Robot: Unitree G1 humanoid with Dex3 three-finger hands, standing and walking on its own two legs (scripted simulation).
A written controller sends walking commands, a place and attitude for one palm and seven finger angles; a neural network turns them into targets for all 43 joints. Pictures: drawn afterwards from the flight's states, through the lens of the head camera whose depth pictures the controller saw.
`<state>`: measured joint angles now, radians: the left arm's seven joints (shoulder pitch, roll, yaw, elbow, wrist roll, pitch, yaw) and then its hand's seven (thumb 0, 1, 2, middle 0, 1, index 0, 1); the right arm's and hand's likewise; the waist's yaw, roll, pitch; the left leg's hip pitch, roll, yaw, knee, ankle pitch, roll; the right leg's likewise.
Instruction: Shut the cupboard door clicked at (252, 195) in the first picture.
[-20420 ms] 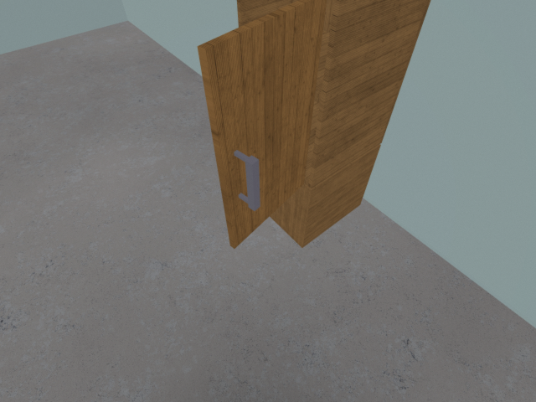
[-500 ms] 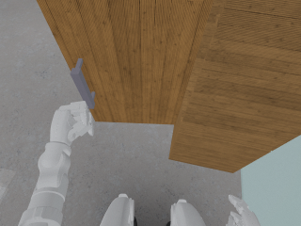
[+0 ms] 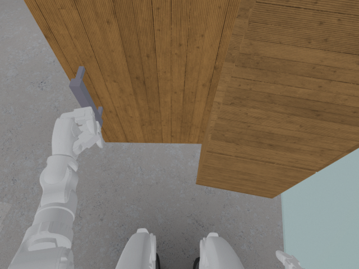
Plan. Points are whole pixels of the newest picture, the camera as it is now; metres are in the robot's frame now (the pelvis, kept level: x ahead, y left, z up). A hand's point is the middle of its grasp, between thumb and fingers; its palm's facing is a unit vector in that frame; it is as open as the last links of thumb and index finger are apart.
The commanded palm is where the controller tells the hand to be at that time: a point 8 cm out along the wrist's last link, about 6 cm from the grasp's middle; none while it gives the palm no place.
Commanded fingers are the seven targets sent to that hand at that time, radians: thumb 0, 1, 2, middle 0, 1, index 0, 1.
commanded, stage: bring the fist close to the handle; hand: left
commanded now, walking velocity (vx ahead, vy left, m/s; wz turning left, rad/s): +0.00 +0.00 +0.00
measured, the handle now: (90, 99) +0.49 +0.22 +0.04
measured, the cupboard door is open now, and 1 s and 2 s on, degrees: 100 85 67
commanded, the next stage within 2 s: push the door shut along its arc in 0.04 s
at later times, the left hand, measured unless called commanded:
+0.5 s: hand (98, 120) +0.43 +0.19 +0.04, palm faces -0.09 -1.00 -0.04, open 3.1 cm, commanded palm +0.42 +0.23 +0.04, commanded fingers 0.00 0.90 0.90 -1.30 -1.50 -1.30 -1.50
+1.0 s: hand (116, 96) +0.50 +0.16 +0.04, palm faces -0.24 -0.97 -0.05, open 3.1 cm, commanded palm +0.50 +0.20 +0.04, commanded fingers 0.00 0.90 0.90 -1.30 -1.50 -1.30 -1.50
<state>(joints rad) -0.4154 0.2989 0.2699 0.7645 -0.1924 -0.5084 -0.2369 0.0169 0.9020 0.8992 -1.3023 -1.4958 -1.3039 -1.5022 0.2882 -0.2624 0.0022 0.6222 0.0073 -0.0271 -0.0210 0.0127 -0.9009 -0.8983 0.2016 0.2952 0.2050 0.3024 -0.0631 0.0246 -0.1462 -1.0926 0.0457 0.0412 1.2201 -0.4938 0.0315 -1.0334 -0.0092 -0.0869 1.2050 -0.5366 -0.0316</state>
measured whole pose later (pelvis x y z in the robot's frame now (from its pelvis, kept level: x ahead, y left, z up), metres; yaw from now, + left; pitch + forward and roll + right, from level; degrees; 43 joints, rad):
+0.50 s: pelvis +0.00 +0.00 -0.01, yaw +0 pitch +22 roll -2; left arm -0.60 0.37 0.29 0.93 -0.19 -0.49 -0.36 0.02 0.90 0.90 -1.32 -1.50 -1.30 -1.50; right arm 0.26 -0.26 0.01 0.63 0.02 -0.03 -0.02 0.01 -0.90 -0.90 0.20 0.30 0.21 0.30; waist -0.07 0.03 -0.15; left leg -1.13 0.05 0.03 1.25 -0.50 0.03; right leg -1.07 -0.01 -0.10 1.23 -0.54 -0.03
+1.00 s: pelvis -0.01 +0.01 -0.02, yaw -1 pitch +27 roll -4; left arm -0.93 0.50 0.30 1.16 -0.11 -0.42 -0.41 0.02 0.90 0.90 -1.30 -1.50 -1.30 -1.50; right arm 0.34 -0.28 0.03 0.65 0.00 -0.03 -0.01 0.01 -0.90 -0.90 0.20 0.30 0.21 0.30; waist -0.18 0.05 -0.14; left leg -1.29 0.06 0.02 1.32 -0.50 0.05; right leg -1.21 0.00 -0.10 1.27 -0.53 -0.02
